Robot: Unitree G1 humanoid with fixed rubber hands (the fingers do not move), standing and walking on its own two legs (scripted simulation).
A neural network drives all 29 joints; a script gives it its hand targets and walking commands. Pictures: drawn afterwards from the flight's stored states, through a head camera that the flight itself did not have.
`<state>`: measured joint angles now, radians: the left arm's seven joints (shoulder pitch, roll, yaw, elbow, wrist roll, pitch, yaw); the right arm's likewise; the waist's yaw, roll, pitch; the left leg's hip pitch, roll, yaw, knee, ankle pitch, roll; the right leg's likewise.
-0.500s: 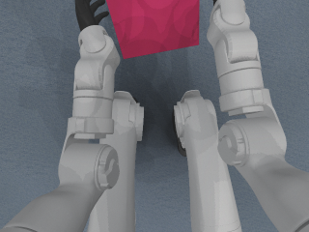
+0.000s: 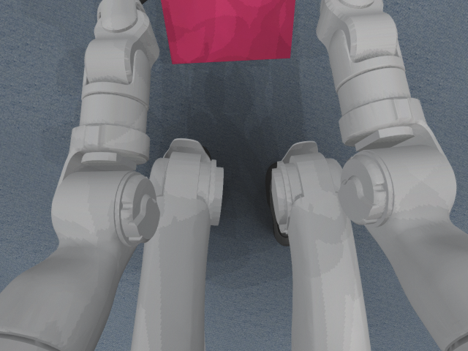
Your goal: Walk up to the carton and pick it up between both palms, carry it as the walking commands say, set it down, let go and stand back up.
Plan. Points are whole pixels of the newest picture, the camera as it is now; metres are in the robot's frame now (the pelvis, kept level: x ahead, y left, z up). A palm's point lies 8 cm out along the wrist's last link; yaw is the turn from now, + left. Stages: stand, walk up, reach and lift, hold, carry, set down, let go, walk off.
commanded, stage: set down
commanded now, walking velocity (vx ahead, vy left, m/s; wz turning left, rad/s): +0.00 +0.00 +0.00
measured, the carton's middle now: out of the picture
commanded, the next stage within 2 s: none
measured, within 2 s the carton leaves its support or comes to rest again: neither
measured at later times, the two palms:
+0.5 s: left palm out of the picture +0.55 +0.17 -0.19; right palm out of the picture +0.56 -0.09 -0.19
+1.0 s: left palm out of the picture +0.55 +0.17 -0.20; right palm out of the picture +0.57 -0.10 -0.20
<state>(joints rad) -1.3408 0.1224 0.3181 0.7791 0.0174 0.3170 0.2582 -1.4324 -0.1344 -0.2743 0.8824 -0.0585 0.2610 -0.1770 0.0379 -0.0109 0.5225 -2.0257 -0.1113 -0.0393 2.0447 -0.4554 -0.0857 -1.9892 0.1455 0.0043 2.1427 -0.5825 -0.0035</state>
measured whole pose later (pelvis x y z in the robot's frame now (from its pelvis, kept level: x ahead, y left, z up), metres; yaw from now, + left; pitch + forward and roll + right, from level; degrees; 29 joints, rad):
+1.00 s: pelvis +0.05 +0.00 -0.04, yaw +1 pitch +34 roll +4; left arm -1.30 0.18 0.35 1.03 -0.09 0.13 0.17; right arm -1.37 -0.11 -0.28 0.99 -0.10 0.15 -0.06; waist 0.02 0.04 0.31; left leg -2.25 -0.11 0.00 2.21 -0.57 -0.07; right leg -2.20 0.15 0.02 2.32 -0.71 -0.01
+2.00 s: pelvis +0.06 +0.00 -0.05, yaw +2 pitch +36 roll +4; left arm -1.29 0.18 0.43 1.03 0.02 0.10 0.08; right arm -1.36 -0.09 -0.34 0.99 -0.20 0.09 -0.01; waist 0.02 0.06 0.29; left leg -2.27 -0.11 0.00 2.24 -0.61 -0.07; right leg -2.21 0.14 0.01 2.34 -0.76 -0.01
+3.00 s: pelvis +0.03 +0.02 -0.04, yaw -2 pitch +28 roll +2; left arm -1.28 0.31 0.10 0.83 -0.31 0.11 0.17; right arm -1.44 -0.41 0.03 0.94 0.19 0.13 -0.10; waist 0.08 0.05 0.52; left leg -2.18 -0.05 0.04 2.22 -0.54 -0.01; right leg -2.14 0.07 -0.01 2.30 -0.65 -0.02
